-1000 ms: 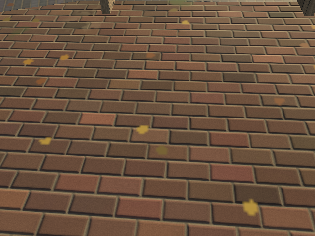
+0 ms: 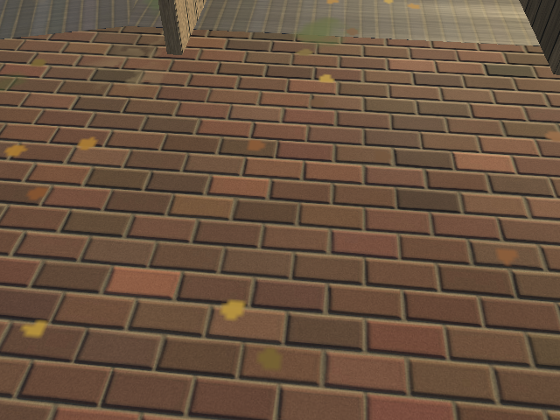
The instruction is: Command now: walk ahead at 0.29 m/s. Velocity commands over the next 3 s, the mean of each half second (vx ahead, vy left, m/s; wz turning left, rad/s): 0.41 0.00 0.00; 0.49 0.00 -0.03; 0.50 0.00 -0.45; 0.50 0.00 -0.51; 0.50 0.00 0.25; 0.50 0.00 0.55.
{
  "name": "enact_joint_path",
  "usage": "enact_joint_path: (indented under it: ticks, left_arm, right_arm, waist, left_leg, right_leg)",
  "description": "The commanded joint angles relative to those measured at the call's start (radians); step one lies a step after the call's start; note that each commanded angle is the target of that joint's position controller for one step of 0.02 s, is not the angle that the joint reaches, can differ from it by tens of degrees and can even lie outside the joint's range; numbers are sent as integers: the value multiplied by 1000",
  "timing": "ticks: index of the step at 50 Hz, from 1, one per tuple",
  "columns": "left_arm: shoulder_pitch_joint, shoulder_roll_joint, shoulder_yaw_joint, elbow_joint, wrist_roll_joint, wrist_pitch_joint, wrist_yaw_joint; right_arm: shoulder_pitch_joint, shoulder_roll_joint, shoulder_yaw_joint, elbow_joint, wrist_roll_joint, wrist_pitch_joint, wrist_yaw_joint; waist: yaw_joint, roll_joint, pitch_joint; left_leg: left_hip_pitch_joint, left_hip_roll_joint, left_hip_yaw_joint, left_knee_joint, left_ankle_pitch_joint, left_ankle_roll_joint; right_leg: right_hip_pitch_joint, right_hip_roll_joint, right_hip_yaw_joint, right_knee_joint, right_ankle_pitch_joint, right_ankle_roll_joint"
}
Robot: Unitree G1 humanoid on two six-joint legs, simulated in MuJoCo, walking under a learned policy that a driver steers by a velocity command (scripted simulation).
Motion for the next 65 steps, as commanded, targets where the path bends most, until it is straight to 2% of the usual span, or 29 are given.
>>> enact_joint_path:
  ticks: [1, 4, 7, 8, 9, 10, 11, 12, 14, 17, 24, 27, 29, 30, 31, 32, 33, 35, 37, 42, 52, 55, 57, 58, 59, 60, 61, 62, 65]
  left_arm:
    - [89, 158, 44, -11, 4, -16, 1]
    - [58, 153, 51, -20, 0, -31, -5]
    - [2, 151, 56, -42, -5, -40, -9]
    - [-34, 113, 45, -66, -2, -52, -16]
    - [-38, 49, 30, -114, -9, -62, -28]
    - [-102, 132, 50, -132, 23, -60, -34]
    - [-134, 113, 49, -142, 25, -61, -45]
    - [-132, 90, 44, -137, 15, -66, -53]
    - [-132, 90, 48, -136, 17, -60, -64]
    - [-177, 85, 50, -156, 17, -41, -69]
    - [-442, 70, 23, -272, -3, -33, -69]
    - [-338, 119, 43, -255, -2, -40, -51]
    - [-75, 161, 70, -168, 4, -54, -36]
    - [69, 229, 91, -138, 29, -59, -27]
    - [97, 311, 106, -145, 47, -58, -33]
    - [23, 280, 104, -151, 1, -44, -42]
    - [-103, 216, 84, -173, -12, -46, -43]
    - [-162, 130, 59, -170, -6, -66, -44]
    - [-114, 95, 44, -136, -4, -83, -35]
    - [-8, 147, 46, -110, -6, -96, -33]
    - [156, 164, 38, -86, 1, -83, -22]
    - [108, 193, 49, -101, 8, -79, -15]
    - [59, 205, 56, -116, -2, -79, -22]
    - [43, 168, 47, -151, -16, -82, -27]
    - [153, 47, 25, -185, -58, -75, -25]
    - [121, 159, 52, -173, -30, -64, -19]
    - [51, 168, 61, -185, -21, -59, -24]
    - [7, 143, 58, -195, -16, -57, -32]
    - [-5, 108, 63, -206, 12, -19, -56]
  right_arm:
    - [-87, -61, -18, -90, -8, -36, 16]
    - [-93, -52, -23, -113, 4, -58, 23]
    - [115, -50, -38, -41, 15, -68, 16]
    - [241, -109, -57, -14, 5, -75, 4]
    - [366, -224, -85, 10, 3, -70, -4]
    - [343, -175, -72, 16, -1, -59, -6]
    - [242, -148, -60, -17, -5, -60, -4]
    - [175, -134, -55, -39, -4, -66, 0]
    - [134, -101, -39, -49, 3, -80, -4]
    - [207, -86, -26, -13, 10, -92, -12]
    - [232, -106, -16, 7, 11, -98, -15]
    - [200, -135, -23, 10, 9, -102, -18]
    - [171, -151, -29, 7, 10, -92, -19]
    - [180, -122, -21, -12, 15, -89, -13]
    - [305, 9, -2, -28, 39, -82, -1]
    - [242, -94, -29, -30, 25, -75, 1]
    - [125, -116, -37, -72, 15, -76, 3]
    - [66, -92, -39, -81, 1, -74, 8]
    - [107, -48, -35, -69, -13, -49, 17]
    - [-74, -63, -39, -138, -14, -21, 30]
    - [-410, -74, -29, -266, 5, -38, 32]
    - [-361, -105, -37, -275, 12, -56, 26]
    - [-113, -153, -61, -205, 3, -76, 8]
    - [59, -229, -83, -182, -26, -88, -7]
    - [105, -334, -107, -188, -45, -82, -6]
    - [43, -259, -95, -204, -23, -63, -2]
    - [-51, -182, -73, -217, -16, -63, -1]
    - [-98, -136, -61, -218, -13, -69, 2]
    - [-75, -93, -47, -185, 0, -87, -6]
  waist:
    - [28, -133, 171]
    - [3, -123, 172]
    - [-89, -60, 122]
    - [-146, 74, 83]
    - [-166, 330, 41]
    - [-135, 186, 108]
    - [-85, 73, 153]
    - [-54, 30, 155]
    - [-18, 33, 141]
    - [-10, 62, 120]
    - [-38, 100, 161]
    - [29, 95, 94]
    - [140, 68, -37]
    - [182, 0, -127]
    - [95, -202, -237]
    - [99, -97, -212]
    - [55, -62, -35]
    - [2, -1, 61]
    - [-39, -20, 61]
    - [-26, -41, 112]
    - [70, -71, 121]
    - [22, -94, 99]
    - [-89, -56, -29]
    - [-149, 20, -165]
    - [-99, 255, -312]
    - [-85, 137, -280]
    - [-48, 63, -121]
    - [-34, 32, -38]
    - [13, 91, 26]
  left_leg:
    - [-262, 57, -31, 153, -38, -2]
    - [-178, 59, -12, 49, -34, -3]
    - [254, 4, 21, -157, 83, -5]
    - [417, 145, -177, -265, -27, 19]
    - [535, 387, -594, -424, -214, 120]
    - [447, 439, -665, -426, -171, 159]
    - [372, 409, -575, -415, -103, 151]
    - [319, 369, -485, -428, -6, 132]
    - [286, 304, -352, -456, 157, 101]
    - [327, 265, -225, -425, 518, 93]
    - [239, 233, -107, -435, 740, 80]
    - [316, 257, -79, -279, 1062, 61]
    - [277, 223, -46, 49, 1059, 38]
    - [98, 178, -22, 326, 746, 29]
    - [-225, -1, -5, 730, -113, -4]
    - [-331, 4, -121, 827, -92, 12]
    - [-386, 70, -120, 793, 13, 19]
    - [-293, 126, -120, 675, 101, 14]
    - [-203, 144, -113, 598, 106, -7]
    - [-343, 176, -62, 427, 227, -49]
    - [-379, 109, -15, 31, 335, -81]
    - [-241, 78, -22, -51, 236, -52]
    - [107, 45, -10, -154, 257, -15]
    - [374, 233, -193, -166, 166, 30]
    - [650, 529, -623, -236, 116, 141]
    - [557, 505, -713, -304, 30, 143]
    - [409, 464, -546, -322, 19, 111]
    - [286, 418, -413, -358, 101, 86]
    - [143, 337, -196, -406, 264, 33]
  right_leg:
    - [16, -315, 412, -330, -374, -195]
    - [0, -264, 303, -284, -231, -168]
    - [-227, -161, 149, -105, -95, -120]
    - [-352, -84, 45, 126, -50, -83]
    - [-563, 37, -103, 440, -176, -37]
    - [-631, -10, -36, 620, -225, -55]
    - [-645, -58, 1, 675, -139, -67]
    - [-612, -81, 10, 671, -56, -64]
    - [-565, -99, -7, 622, 29, -46]
    - [-582, -77, -58, 579, 83, -20]
    - [-390, -11, -151, 184, 235, -36]
    - [-235, 35, -148, 142, 194, -94]
    - [49, 57, -138, 51, 201, -133]
    - [265, -117, 52, 26, 53, -173]
    - [485, -428, 570, -61, -18, -316]
    - [405, -408, 721, -207, -204, -337]
    - [247, -377, 550, -238, -252, -294]
    - [35, -289, 344, -285, -8, -227]
    - [-48, -238, 220, -298, 145, -195]
    - [-23, -202, 117, -352, 232, -190]
    - [210, -199, 129, -239, 533, -187]
    - [217, -211, 150, -146, 659, -163]
    - [134, -146, 103, 121, 750, -123]
    - [-49, -87, 67, 386, 493, -103]
    - [-396, 70, -30, 721, -173, -60]
    - [-470, 23, 50, 829, -199, -77]
    - [-490, -26, 59, 831, -106, -78]
    - [-470, -61, 54, 793, -42, -74]
    - [-406, -95, 37, 737, 14, -54]
Next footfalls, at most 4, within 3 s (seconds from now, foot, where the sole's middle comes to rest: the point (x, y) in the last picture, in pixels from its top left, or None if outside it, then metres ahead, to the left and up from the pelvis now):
0.60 right None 0.44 -0.05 -0.78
1.16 left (244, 349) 0.74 0.13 -0.78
1.70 right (338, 285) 0.95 -0.13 -0.78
2.28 left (345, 200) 1.30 -0.18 -0.78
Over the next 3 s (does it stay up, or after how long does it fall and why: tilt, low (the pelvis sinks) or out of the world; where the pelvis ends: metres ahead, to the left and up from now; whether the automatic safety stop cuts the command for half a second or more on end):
stays up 1.48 -0.34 0.00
